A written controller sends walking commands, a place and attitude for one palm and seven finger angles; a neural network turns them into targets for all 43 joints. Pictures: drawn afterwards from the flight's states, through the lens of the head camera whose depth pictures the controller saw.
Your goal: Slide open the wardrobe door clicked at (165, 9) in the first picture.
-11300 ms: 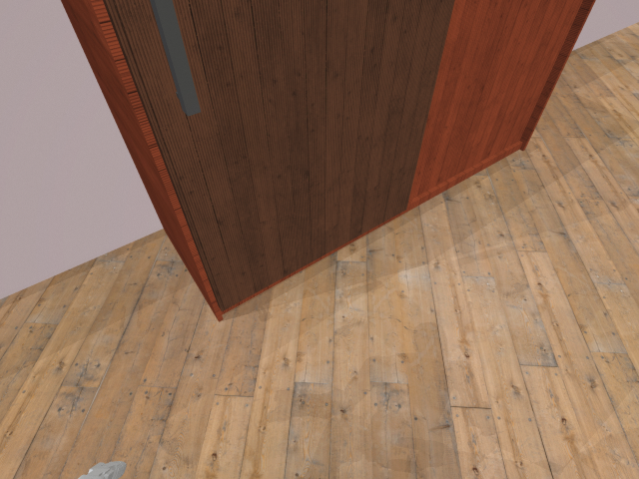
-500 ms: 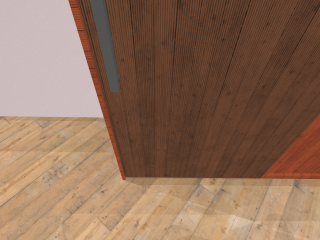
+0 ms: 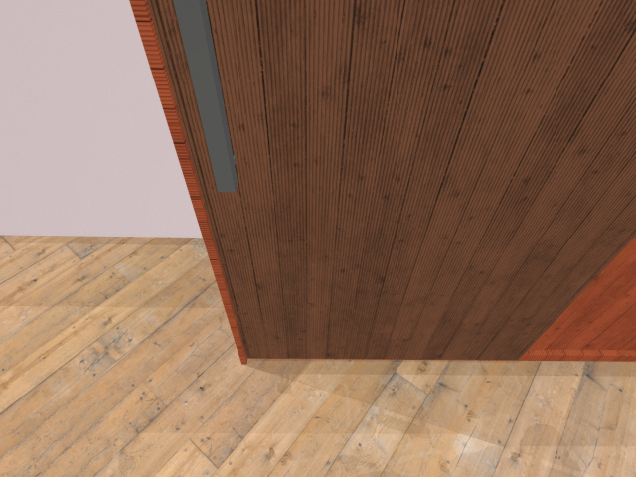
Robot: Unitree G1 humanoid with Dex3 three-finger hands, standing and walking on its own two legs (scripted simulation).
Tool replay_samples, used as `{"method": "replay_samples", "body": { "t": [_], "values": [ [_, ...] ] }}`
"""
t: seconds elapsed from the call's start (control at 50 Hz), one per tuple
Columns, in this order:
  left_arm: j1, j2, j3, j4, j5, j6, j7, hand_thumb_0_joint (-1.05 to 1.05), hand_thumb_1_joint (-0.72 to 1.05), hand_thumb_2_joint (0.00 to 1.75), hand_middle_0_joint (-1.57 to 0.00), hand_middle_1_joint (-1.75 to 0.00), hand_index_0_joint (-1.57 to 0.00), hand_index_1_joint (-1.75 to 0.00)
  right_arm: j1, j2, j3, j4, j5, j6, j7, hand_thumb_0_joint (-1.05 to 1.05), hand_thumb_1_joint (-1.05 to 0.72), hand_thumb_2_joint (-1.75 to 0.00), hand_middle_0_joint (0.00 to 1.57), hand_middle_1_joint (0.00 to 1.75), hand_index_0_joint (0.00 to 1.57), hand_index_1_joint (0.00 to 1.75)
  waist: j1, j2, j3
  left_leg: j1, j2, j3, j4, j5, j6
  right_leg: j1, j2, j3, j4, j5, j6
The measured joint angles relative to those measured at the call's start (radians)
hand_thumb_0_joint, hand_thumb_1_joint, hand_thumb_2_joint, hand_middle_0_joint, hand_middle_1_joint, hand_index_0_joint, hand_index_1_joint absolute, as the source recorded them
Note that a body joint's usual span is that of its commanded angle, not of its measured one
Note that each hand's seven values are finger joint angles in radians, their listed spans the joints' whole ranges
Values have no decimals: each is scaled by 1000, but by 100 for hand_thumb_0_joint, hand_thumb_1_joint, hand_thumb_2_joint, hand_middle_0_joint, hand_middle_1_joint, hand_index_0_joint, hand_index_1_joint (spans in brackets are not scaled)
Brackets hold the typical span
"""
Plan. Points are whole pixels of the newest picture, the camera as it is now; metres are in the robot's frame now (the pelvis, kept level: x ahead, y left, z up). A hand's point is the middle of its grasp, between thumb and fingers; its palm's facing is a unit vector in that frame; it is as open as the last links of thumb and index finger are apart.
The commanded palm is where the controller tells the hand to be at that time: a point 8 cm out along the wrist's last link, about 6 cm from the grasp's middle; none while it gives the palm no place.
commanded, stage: shuffle to correct the standing spot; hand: left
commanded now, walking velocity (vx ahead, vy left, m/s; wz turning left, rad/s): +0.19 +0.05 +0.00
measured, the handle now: (212, 86) +0.55 +0.19 +0.22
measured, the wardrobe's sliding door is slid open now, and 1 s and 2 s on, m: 0.00 0.00 0.00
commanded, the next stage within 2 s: come to a stop and stand still in 0.20 s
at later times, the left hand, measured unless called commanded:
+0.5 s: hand out of the picture +0.09 +0.17 -0.18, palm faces +0.02 -0.98 -0.21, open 7.4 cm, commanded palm none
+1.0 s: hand out of the picture +0.09 +0.22 -0.18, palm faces +0.04 -0.98 -0.21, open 7.4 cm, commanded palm none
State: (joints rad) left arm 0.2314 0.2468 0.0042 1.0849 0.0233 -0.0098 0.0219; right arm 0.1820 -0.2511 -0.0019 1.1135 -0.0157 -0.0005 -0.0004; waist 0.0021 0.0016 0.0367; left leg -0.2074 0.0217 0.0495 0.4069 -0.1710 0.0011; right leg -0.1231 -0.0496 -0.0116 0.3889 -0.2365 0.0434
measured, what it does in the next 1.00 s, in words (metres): steps on the spot: right foot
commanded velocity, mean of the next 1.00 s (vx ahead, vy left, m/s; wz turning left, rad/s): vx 0.00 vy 0.03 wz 0.01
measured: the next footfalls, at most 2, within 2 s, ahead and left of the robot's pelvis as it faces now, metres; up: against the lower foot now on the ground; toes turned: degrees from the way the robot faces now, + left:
right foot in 0.44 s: +0.08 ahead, -0.09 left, +0.00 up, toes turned -4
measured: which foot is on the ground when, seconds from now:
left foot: down 0.00-1.00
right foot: down 0.00-0.28, up 0.30-0.42, down 0.44-1.00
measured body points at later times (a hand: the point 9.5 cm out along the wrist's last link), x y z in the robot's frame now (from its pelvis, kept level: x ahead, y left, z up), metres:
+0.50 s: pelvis +0.09 +0.00 -0.01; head +0.10 -0.01 +0.44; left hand +0.09 +0.23 -0.17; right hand +0.02 -0.20 -0.18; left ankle +0.03 +0.12 -0.74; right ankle +0.07 -0.10 -0.74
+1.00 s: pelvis +0.06 +0.04 -0.01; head +0.08 +0.04 +0.44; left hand +0.09 +0.27 -0.16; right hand +0.14 -0.19 -0.16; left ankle +0.07 +0.12 -0.74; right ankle +0.04 -0.09 -0.74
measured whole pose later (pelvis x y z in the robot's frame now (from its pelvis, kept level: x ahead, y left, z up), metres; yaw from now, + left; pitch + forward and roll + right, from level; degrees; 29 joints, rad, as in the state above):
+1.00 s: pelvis +0.06 +0.04 -0.01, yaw +0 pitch -1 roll +0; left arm 0.24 0.16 0.02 1.05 0.03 0.01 0.04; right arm 0.16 -0.16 -0.03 1.05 -0.01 0.00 -0.02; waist 0.02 0.00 0.05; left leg -0.21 0.00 0.14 0.49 -0.26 0.05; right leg -0.17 -0.05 -0.06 0.49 -0.30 0.02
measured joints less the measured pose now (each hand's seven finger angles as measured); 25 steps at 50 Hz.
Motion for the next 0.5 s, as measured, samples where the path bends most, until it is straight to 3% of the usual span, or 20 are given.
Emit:
{"method": "replay_samples", "body": {
  "t": [0.24, 0.28, 0.36, 0.4, 0.44, 0.5],
  "values": [
    [130, -77, 14, 17, 4, 11, -12, 1, 90, 90, -20, -30, -20, -30, 119, 71, 4, -1, -4, -1, 2, 1, -90, -90, 20, 30, 20, 30, 13, -13, -26, -18, -11, 17, 162, -154, 18, -6, -18, 18, 127, -131, 8],
    [145, -85, 18, 23, 5, 12, -12, 1, 90, 90, -20, -30, -20, -30, 133, 86, 4, -1, -4, -11, -1, 1, -90, -90, 20, 30, 20, 30, 14, -24, -18, -12, -18, 29, 178, -178, 25, -21, -28, 22, 176, -160, -9],
    [144, -103, 19, 29, 5, 19, -8, 1, 90, 90, -20, -30, -20, -30, 159, 110, 3, -5, -7, -33, -16, 1, -90, -90, 20, 30, 20, 30, 5, -16, 6, 28, -12, 58, 157, -195, 31, -124, -20, -39, 390, -261, -42],
    [123, -110, 21, 19, 2, 16, -5, 1, 90, 90, -20, -30, -20, -30, 175, 121, 7, 1, -7, -33, -24, 1, -90, -90, 20, 30, 20, 30, -7, -6, 20, 50, -12, 55, 131, -188, 26, -143, -9, -72, 346, -233, -44],
    [107, -109, 20, -2, 0, -6, -2, 1, 90, 90, -20, -30, -20, -30, 193, 132, 12, 15, 1, -26, -28, 0, -90, -90, 20, 30, 20, 30, -8, -12, 26, 55, -24, 51, 138, -198, 15, -123, -11, -81, 202, -32, -49],
    [74, -121, 14, -5, -2, -16, 13, 1, 91, 90, -20, -30, -20, -30, 203, 131, 4, 43, 9, 0, -31, 1, -90, -90, 20, 30, 20, 30, -18, 22, 14, 62, -10, 25, 145, -211, -1, -96, -2, -115, 197, -84, -60]
  ]
}}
